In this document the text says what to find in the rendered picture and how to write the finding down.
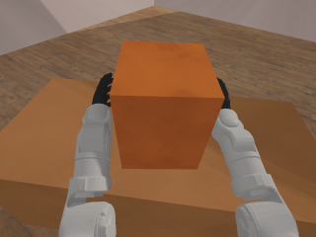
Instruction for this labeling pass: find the left robot upper arm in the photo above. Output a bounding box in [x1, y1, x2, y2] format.
[59, 201, 117, 237]

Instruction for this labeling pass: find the robot left forearm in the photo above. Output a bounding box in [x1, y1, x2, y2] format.
[58, 103, 113, 237]

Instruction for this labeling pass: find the robot right forearm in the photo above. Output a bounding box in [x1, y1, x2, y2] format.
[211, 109, 299, 237]

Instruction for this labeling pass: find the right robot hand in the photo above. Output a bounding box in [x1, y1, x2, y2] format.
[216, 77, 231, 110]

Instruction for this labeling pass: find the carton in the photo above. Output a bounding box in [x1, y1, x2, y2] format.
[109, 40, 225, 170]

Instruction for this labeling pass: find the right robot upper arm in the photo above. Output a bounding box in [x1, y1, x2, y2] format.
[235, 199, 299, 237]

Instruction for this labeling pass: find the left robot hand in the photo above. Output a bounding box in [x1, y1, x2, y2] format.
[92, 72, 114, 107]

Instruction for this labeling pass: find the pedestal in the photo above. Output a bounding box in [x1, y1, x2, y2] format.
[0, 77, 316, 237]

